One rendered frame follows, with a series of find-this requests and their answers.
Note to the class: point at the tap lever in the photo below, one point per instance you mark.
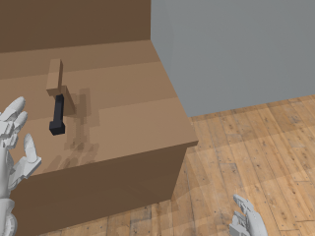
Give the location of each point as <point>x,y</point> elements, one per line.
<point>57,127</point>

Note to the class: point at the counter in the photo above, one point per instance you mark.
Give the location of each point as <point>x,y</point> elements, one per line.
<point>126,131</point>

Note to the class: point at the robot left forearm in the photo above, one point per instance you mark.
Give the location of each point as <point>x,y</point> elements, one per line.
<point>8,222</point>

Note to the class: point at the robot right hand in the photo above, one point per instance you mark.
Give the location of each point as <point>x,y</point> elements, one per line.
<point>251,224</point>

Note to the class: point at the robot left hand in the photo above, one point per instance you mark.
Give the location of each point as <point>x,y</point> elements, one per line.
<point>12,121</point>

